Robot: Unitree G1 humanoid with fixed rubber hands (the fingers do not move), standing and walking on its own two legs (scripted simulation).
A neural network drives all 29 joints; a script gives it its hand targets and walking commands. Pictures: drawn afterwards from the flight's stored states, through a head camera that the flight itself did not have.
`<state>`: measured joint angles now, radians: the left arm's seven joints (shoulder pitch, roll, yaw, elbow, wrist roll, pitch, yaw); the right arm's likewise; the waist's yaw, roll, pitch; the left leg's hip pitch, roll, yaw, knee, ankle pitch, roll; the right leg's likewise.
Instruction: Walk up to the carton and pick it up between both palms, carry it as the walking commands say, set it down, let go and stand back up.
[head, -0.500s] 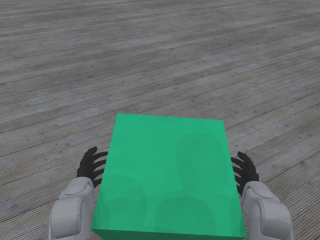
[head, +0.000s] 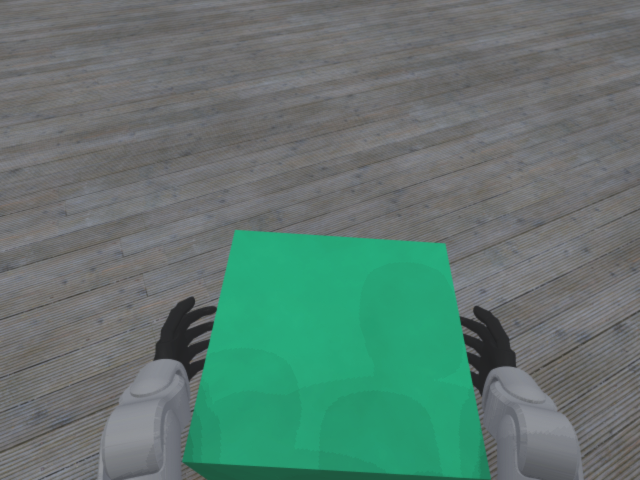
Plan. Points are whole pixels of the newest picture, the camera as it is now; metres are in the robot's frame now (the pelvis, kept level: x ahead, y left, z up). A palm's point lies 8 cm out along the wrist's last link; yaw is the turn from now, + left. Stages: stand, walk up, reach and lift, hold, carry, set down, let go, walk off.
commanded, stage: carry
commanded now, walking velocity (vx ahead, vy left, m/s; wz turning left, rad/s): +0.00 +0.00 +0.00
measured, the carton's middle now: (331, 367) +0.30 +0.00 -0.03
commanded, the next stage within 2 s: hold in 0.82 s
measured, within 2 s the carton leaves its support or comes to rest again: neither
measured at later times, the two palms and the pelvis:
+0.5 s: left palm (184, 350) +0.27 +0.18 +0.06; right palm (495, 362) +0.27 -0.19 +0.04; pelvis +0.02 -0.01 +0.00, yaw +1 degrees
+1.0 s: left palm (172, 365) +0.26 +0.19 +0.03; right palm (468, 354) +0.30 -0.17 +0.02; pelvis +0.01 -0.01 +0.01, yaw +1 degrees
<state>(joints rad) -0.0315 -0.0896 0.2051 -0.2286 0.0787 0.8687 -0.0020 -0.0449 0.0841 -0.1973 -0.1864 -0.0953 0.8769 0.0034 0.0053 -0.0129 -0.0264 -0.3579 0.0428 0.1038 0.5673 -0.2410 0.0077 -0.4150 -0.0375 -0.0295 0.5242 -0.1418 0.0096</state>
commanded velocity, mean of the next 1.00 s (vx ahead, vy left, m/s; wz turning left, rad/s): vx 0.00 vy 0.00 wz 0.00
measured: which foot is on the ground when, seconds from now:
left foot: down 0.00-1.00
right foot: down 0.00-1.00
